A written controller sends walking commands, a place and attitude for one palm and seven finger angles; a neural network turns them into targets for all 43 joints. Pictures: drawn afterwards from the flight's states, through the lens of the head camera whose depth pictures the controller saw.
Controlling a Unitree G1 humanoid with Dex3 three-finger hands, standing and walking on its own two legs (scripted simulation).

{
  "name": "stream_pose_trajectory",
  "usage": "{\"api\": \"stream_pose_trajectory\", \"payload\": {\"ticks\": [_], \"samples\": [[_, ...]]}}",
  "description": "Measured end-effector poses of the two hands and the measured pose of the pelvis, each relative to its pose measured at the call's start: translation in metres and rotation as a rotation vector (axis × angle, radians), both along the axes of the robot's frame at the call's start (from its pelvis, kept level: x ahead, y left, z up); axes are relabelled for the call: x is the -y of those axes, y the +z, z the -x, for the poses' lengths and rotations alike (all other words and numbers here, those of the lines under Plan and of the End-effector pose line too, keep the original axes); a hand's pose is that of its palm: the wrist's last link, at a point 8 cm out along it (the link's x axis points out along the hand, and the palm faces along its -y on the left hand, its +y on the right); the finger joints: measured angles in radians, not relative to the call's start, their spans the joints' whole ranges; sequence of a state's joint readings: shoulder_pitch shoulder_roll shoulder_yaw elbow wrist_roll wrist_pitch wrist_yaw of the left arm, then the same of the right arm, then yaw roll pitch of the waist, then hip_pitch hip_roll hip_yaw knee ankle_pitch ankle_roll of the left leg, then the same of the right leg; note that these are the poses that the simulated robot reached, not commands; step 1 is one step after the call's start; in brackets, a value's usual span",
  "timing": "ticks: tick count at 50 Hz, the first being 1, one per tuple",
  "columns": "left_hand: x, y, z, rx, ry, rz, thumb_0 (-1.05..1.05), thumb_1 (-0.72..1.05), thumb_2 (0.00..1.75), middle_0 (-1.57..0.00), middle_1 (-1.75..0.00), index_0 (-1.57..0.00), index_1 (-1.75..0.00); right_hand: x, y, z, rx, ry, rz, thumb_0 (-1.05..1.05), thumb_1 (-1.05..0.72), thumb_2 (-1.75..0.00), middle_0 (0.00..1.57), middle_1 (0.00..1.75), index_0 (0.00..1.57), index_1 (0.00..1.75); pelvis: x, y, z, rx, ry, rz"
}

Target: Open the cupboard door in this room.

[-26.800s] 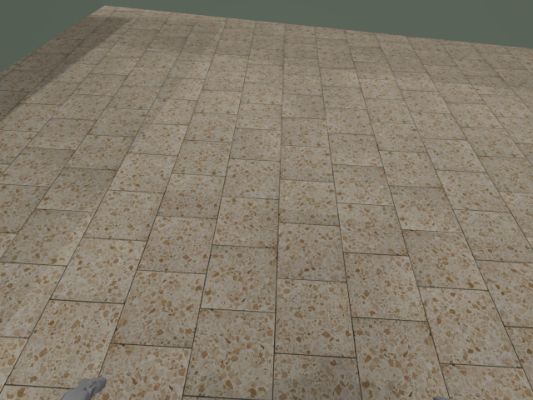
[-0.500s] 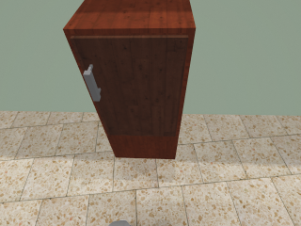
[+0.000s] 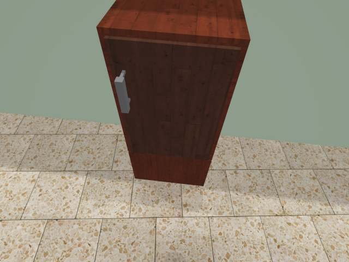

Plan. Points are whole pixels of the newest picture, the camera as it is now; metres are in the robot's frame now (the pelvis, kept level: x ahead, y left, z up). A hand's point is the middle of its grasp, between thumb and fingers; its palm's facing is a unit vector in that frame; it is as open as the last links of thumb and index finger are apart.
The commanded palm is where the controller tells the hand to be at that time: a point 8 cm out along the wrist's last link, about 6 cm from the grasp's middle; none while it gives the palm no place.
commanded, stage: come to a stop and stand still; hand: left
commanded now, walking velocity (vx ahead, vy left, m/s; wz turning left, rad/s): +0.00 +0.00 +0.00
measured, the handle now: (124, 91) +0.61 +0.24 +0.00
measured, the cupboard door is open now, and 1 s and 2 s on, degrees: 0 0 0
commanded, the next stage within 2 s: look again from close up in 0.36 s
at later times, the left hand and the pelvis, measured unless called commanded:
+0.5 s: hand out of the picture +0.03 +0.19 -0.18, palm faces -0.01 -0.98 -0.20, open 7.4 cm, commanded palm none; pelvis +0.01 +0.02 +0.00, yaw -1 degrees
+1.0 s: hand out of the picture +0.01 +0.17 -0.17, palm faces -0.01 -0.98 -0.22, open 7.3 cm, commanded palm none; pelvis -0.01 -0.01 +0.00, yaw -2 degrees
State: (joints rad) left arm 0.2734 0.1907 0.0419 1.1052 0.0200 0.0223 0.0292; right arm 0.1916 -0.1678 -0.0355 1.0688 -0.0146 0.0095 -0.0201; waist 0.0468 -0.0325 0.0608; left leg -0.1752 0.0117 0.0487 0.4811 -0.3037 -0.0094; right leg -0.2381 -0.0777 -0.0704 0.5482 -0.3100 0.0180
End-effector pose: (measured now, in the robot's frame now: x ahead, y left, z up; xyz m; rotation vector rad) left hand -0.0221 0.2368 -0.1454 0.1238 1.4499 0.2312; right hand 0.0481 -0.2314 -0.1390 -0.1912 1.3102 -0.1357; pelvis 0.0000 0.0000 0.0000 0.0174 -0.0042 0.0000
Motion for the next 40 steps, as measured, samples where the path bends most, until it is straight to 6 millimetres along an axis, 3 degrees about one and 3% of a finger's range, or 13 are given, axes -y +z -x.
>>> {"api": "stream_pose_trajectory", "payload": {"ticks": [6, 10, 26, 34, 40], "samples": [[-0.003, 0.0, -0.011, 0.023, -0.026, 0.024, 0.0, 0.91, 0.9, -0.19, -0.29, -0.2, -0.3, -0.014, 0.006, -0.017, 0.055, -0.004, 0.003, 0.0, -0.93, -0.9, 0.2, 0.3, 0.2, 0.3, -0.009, 0.003, -0.005, 0.013, -0.008, 0.012], [-0.001, 0.001, -0.021, 0.033, -0.053, 0.039, 0.0, 0.91, 0.9, -0.19, -0.29, -0.2, -0.3, -0.017, 0.007, -0.017, 0.064, -0.018, 0.0, 0.0, -0.93, -0.9, 0.2, 0.3, 0.2, 0.3, -0.013, 0.005, -0.006, 0.01, -0.015, 0.017], [-0.007, 0.001, -0.049, 0.076, -0.118, 0.013, 0.0, 0.91, 0.9, -0.2, -0.29, -0.2, -0.3, -0.024, 0.0, 0.049, -0.087, -0.083, -0.014, 0.01, -0.91, -0.9, 0.2, 0.3, 0.2, 0.3, -0.017, 0.003, -0.01, 0.003, -0.023, 0.026], [-0.014, 0.008, -0.051, 0.106, -0.13, -0.031, 0.0, 0.91, 0.9, -0.2, -0.29, -0.2, -0.3, -0.034, -0.015, 0.057, -0.045, -0.074, -0.064, 0.01, -0.91, -0.9, 0.2, 0.3, 0.2, 0.3, -0.016, -0.003, -0.004, 0.024, -0.029, 0.015], [-0.007, 0.013, -0.049, 0.129, -0.134, -0.038, 0.0, 0.91, 0.9, -0.19, -0.29, -0.2, -0.3, -0.027, -0.018, 0.06, -0.033, -0.076, -0.079, 0.02, -0.92, -0.9, 0.2, 0.3, 0.2, 0.3, -0.009, -0.002, 0.001, 0.032, -0.034, 0.006]]}}
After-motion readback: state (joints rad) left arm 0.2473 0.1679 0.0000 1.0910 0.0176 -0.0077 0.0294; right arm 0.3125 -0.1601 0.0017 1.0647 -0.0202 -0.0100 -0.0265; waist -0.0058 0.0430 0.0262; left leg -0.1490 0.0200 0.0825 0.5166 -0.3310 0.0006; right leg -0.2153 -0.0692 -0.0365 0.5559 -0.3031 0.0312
